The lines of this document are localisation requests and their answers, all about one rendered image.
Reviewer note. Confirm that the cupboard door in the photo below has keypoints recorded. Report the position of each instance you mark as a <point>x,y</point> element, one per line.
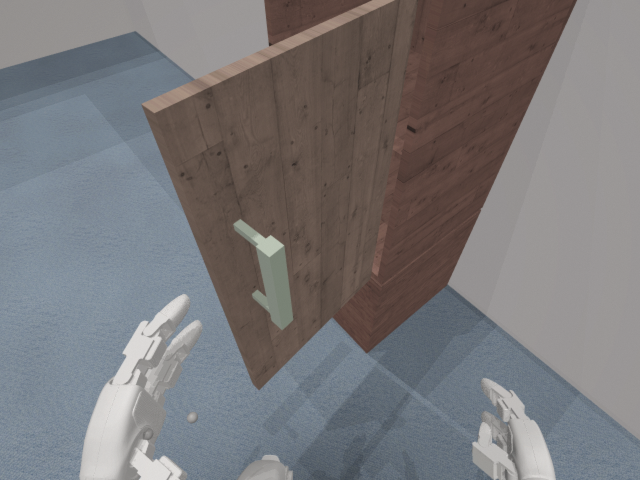
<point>295,140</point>

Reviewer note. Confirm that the robot left thigh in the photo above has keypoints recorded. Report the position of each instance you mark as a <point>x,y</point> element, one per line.
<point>266,470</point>

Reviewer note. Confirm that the handle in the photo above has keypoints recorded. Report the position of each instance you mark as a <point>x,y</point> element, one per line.
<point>272,260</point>

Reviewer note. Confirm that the right robot hand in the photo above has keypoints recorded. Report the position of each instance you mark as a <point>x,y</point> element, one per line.
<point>521,451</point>

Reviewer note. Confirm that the left robot hand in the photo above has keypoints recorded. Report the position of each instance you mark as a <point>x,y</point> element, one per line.
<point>132,401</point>

